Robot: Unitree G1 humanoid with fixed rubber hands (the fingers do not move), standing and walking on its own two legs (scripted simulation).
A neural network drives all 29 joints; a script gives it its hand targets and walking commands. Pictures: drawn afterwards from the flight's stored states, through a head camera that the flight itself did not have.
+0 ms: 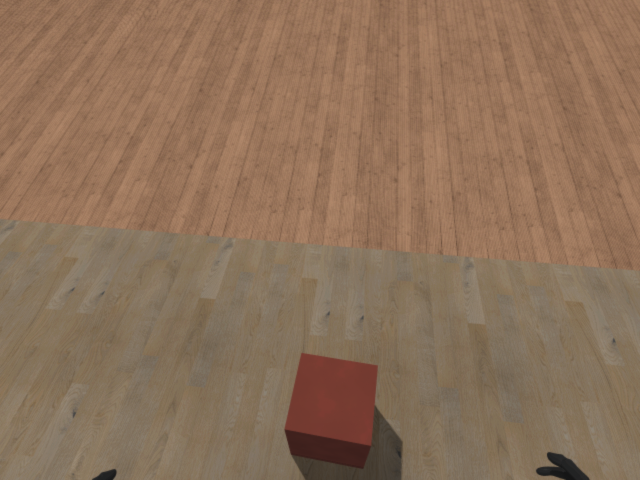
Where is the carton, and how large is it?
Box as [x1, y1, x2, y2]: [284, 353, 377, 468]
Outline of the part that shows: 301,353 284,429 291,454 362,468 371,441 377,365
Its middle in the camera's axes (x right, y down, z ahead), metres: +0.03 +0.47 +1.09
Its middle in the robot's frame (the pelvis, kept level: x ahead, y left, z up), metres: +0.41 -0.02 -0.66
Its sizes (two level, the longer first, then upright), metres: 0.210 0.200 0.250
